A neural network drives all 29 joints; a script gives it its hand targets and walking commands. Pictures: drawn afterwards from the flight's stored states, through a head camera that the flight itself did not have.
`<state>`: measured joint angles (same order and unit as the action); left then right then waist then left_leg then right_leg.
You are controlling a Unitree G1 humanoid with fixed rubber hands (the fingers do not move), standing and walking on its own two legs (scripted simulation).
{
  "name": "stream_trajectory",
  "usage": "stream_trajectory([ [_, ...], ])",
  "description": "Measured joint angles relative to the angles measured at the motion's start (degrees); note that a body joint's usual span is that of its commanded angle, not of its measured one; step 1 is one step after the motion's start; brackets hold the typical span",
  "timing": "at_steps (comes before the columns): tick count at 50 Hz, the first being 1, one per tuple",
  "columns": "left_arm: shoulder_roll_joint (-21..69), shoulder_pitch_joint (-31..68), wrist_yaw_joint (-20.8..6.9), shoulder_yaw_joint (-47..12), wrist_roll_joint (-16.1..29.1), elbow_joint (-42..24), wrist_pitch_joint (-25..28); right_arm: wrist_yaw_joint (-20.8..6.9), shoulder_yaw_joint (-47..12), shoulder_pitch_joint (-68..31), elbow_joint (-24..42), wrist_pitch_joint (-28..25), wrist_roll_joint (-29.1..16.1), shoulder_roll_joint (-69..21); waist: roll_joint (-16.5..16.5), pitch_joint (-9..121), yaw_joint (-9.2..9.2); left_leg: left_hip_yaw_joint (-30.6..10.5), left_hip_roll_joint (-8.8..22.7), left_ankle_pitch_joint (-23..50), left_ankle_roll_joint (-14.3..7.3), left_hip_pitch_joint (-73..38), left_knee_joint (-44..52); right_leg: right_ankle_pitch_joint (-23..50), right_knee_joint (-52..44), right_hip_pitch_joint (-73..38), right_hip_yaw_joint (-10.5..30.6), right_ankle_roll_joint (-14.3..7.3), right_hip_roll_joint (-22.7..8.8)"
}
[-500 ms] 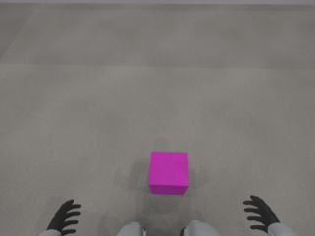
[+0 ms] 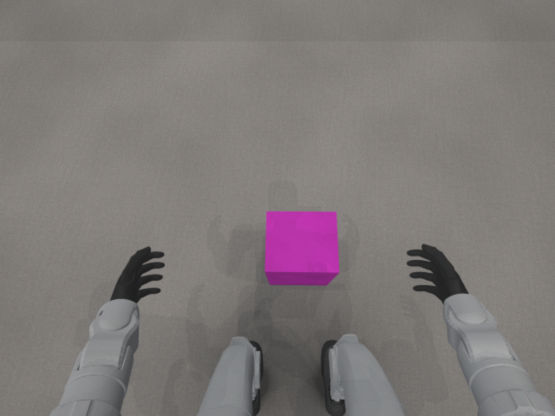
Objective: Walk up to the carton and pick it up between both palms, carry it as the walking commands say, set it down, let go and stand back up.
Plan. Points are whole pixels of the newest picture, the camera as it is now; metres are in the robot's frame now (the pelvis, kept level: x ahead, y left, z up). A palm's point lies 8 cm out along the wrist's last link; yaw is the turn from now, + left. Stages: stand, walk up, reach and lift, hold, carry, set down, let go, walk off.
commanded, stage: reach and lift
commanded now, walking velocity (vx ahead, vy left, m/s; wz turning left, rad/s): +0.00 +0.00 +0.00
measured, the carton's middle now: (299, 252) +0.44 -0.04 -0.57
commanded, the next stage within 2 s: none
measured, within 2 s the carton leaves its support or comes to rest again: neither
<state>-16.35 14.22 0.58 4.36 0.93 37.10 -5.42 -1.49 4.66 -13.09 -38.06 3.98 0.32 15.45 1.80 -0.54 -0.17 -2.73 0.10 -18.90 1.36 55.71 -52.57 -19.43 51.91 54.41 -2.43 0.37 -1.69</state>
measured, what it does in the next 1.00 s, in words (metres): lowers itself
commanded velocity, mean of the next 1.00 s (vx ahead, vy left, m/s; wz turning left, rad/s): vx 0.00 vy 0.00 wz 0.00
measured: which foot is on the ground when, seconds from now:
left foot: down 0.00-1.00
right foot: down 0.00-1.00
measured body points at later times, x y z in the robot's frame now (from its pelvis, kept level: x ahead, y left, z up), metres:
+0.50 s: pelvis -0.02 -0.01 -0.04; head +0.28 -0.03 +0.30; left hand +0.46 +0.19 -0.17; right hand +0.42 -0.23 -0.19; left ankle +0.05 +0.13 -0.68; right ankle +0.04 -0.13 -0.68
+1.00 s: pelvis -0.03 +0.00 -0.11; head +0.29 -0.02 +0.21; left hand +0.45 +0.17 -0.28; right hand +0.41 -0.22 -0.28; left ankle +0.05 +0.13 -0.68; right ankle +0.04 -0.13 -0.68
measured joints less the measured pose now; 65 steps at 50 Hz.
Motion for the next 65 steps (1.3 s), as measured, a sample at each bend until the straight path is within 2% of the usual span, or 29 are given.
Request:
stream_trajectory([
  [8,0.2,16.72,0.81,-0.29,0.06,2.27,-5.18,0.04,1.65,-13.74,-1.29,4.51,-0.73,0.54,0.2,-3.19,-0.25,-0.03,0.0,1.38,0.0,8.38,-4.25,1.09,4.87,8.74,0.13,-0.29,0.05],
  [16,0.19,29.9,1.25,3.5,0.06,7.26,-6.08,1.22,2.32,-26.5,-2.82,6.6,-1.08,0.53,0.11,-4.29,-0.32,0.0,0.0,1.77,0.0,15.57,-5.85,1.22,7.26,16.4,0.24,-0.76,0.1],
  [27,0.63,37.69,1.24,4.65,0.06,8.85,-0.44,2.4,5.5,-34.28,-4.83,2.18,-1.09,-0.49,0.12,1.46,-0.59,0.02,0.0,1.69,0.04,27.97,-6.08,1.04,7.55,28.84,0.3,-0.87,0.13],
  [39,3.7,37.24,1.43,6.31,0.07,8.3,1.19,2.42,7.55,-34.56,-4.82,-0.21,-1.09,-3.52,0.34,7.34,-0.69,-0.05,-0.01,1.39,0.04,32.75,-6.38,1.51,7.55,33.56,0.54,-0.32,0.27],
  [44,4.05,39.75,1.29,9.05,0.07,13.18,1.9,2.16,10.27,-37.01,-9.43,-1.16,-1.09,-3.59,0.2,8.41,-0.69,-0.03,0.0,1.07,0.04,37.83,-10.04,0.89,10.68,38.37,0.65,-0.31,0.33],
  [51,4.07,41.37,2.59,10.28,0.05,13.29,1.9,2.18,10.96,-38.54,-10.04,-1.23,-1.08,-3.57,0.44,7.47,-0.7,-0.02,0.0,-0.84,0.05,50.25,-20.36,-0.72,20.66,50.71,0.95,-0.11,0.45],
  [54,4.08,43.18,3.88,9.91,0.05,11.79,1.33,2.72,10.98,-40.51,-9.27,-1.07,-1.09,-3.46,0.29,4.95,-0.68,-0.02,0.0,-1.65,0.05,54.61,-25.35,-1.47,25.63,55.13,1.09,-0.09,0.53],
  [59,3.31,49.75,6.35,7.04,0.38,2.72,-1.12,5.13,11.01,-47.48,-1.19,1.28,-3.8,-0.55,0.03,-10.88,-0.42,0.03,-0.02,-2.97,0.07,53.81,-33.43,-2.71,33.8,54.5,1.39,-0.21,0.67],
  [65,-0.54,61.66,8.53,5.64,3.08,-0.15,-5.98,8.6,10.72,-59.53,2.95,6.59,-7.32,5.22,-0.28,-30.73,-0.41,0.05,-0.02,-4.9,0.08,50.36,-42.73,-4.53,43.29,51.36,1.69,-0.38,0.87],
])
